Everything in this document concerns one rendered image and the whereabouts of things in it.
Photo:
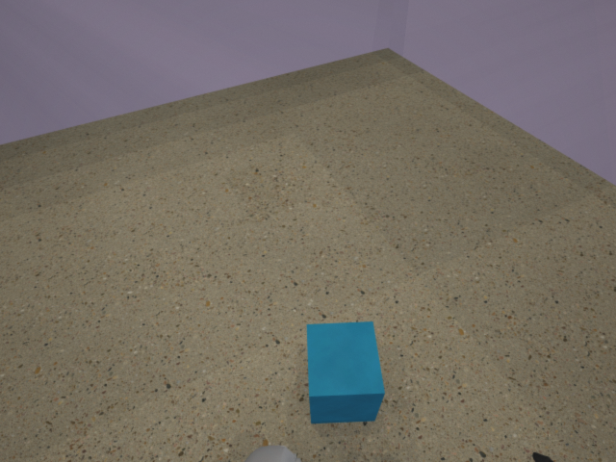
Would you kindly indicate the carton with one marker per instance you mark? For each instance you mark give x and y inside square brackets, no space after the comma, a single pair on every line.
[345,379]

